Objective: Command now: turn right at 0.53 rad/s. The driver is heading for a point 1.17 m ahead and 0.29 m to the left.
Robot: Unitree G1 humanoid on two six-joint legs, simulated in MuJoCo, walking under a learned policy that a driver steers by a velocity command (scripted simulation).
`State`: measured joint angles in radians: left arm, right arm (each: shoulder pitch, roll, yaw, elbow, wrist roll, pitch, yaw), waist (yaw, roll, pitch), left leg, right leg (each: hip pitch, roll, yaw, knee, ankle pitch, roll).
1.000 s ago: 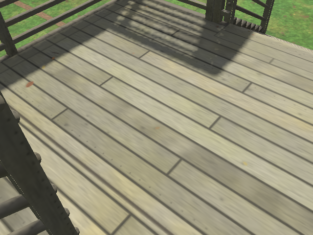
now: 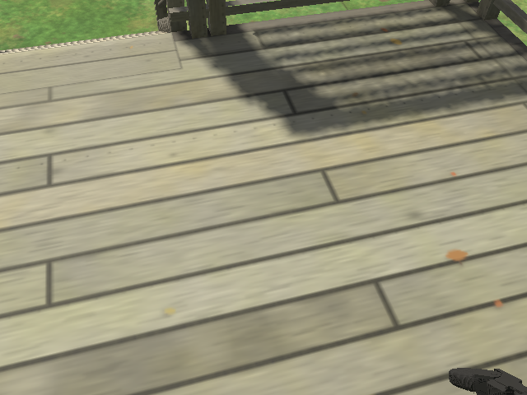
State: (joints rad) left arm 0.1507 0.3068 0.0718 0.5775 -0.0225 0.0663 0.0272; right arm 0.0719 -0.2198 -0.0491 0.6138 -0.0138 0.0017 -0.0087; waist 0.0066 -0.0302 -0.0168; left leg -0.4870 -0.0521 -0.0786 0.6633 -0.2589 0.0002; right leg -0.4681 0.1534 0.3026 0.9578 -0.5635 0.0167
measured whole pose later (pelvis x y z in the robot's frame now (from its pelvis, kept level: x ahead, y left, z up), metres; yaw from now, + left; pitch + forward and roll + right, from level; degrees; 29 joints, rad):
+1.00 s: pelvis +0.16 +0.12 +0.02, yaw +24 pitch +2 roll +1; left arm 0.20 0.26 0.05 0.63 -0.03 0.03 0.00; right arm 0.13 -0.19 -0.01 0.69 -0.01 0.03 -0.03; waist 0.02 -0.06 0.01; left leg -0.15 -0.11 -0.05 0.45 -0.32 0.09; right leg -0.51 -0.04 0.06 0.89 -0.34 0.07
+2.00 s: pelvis +0.78 +0.12 +0.01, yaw +9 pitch +2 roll +0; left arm -0.05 0.26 -0.01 0.51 -0.01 -0.15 -0.01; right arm 0.59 -0.25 -0.05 0.82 0.05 -0.07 -0.01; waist -0.15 -0.01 0.01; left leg 0.07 -0.06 -0.30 0.37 -0.45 0.04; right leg -0.55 -0.01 0.14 0.54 -0.05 0.04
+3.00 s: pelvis +1.28 +0.27 +0.02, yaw +34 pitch -1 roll +0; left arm 0.22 0.24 0.00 0.76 0.03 0.01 0.02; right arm 0.19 -0.25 0.00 0.84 -0.02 0.00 0.02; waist -0.01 0.00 0.01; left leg -0.27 -0.06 -0.04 0.52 -0.24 0.03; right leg -0.29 -0.03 0.04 0.53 -0.23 0.04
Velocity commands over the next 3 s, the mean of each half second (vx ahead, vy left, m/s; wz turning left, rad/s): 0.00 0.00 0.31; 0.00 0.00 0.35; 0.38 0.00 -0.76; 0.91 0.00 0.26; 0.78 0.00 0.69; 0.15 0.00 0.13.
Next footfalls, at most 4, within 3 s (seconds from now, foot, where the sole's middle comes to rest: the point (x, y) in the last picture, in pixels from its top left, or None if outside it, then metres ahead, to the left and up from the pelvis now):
0.24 right None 0.09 -0.12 -0.75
0.58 left None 0.11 0.17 -0.75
1.22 right None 0.27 0.01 -0.75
1.62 left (178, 335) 0.64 0.24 -0.75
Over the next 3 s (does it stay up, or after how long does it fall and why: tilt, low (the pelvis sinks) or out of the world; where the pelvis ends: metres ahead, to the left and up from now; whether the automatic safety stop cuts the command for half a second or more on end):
stays up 1.28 0.27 0.02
